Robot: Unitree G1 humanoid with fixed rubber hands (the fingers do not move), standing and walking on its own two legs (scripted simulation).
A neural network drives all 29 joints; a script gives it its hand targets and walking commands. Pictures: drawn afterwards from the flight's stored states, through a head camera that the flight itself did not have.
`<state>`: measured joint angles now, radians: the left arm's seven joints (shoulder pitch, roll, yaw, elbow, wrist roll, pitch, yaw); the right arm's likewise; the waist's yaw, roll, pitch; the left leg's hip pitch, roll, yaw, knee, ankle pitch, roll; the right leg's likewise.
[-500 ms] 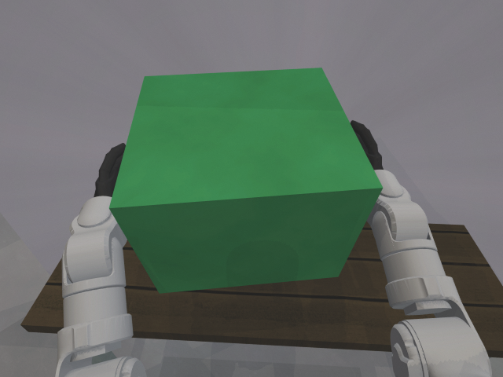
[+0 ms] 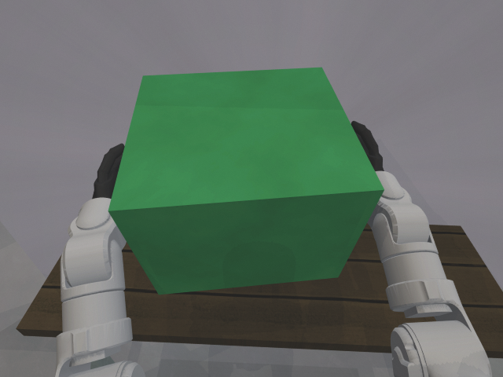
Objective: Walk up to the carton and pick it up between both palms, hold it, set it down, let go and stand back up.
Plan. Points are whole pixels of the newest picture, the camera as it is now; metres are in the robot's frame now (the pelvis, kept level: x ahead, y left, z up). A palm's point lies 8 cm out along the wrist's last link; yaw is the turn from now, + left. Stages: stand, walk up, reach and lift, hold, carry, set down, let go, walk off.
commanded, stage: hold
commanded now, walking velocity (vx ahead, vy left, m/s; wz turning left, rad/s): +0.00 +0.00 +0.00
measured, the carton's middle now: (242, 178) +0.39 -0.01 +0.16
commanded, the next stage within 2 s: set down in 1.40 s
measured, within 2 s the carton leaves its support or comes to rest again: neither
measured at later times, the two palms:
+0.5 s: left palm (108, 198) +0.35 +0.19 +0.18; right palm (366, 172) +0.36 -0.20 +0.19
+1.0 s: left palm (108, 201) +0.35 +0.19 +0.17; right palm (363, 173) +0.36 -0.20 +0.19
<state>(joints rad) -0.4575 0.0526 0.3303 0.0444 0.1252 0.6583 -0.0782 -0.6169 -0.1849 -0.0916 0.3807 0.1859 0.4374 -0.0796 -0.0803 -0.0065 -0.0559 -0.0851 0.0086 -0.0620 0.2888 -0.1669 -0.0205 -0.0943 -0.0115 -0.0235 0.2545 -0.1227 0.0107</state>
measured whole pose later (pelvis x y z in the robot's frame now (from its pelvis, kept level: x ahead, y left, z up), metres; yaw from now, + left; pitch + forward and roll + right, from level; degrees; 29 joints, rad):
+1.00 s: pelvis +0.00 +0.00 +0.00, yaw +0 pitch -2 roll +0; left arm -0.45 0.05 0.33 0.04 0.12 0.66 -0.08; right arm -0.61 -0.18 -0.09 0.37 0.19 0.45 -0.09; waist -0.08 -0.01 -0.05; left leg -0.08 0.01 -0.06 0.29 -0.17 -0.02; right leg -0.09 -0.01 -0.03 0.26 -0.13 0.01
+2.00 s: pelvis +0.01 +0.01 +0.00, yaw +0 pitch -4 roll -1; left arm -0.43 0.07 0.27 0.24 0.13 0.34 -0.09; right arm -0.46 -0.12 -0.14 0.48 0.06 0.06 -0.07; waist -0.08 -0.04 0.02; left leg -0.03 0.00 -0.04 0.30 -0.19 -0.01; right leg -0.03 -0.02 -0.01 0.24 -0.14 0.02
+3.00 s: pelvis +0.02 +0.02 +0.00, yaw +0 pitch -2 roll -1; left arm -0.60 0.15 0.25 0.74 0.12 0.06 -0.13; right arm -0.45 -0.05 -0.23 0.63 -0.03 -0.07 -0.12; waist -0.11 -0.04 0.01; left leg -0.08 0.00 -0.01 0.31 -0.20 0.00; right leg -0.07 -0.03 -0.02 0.23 -0.13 0.03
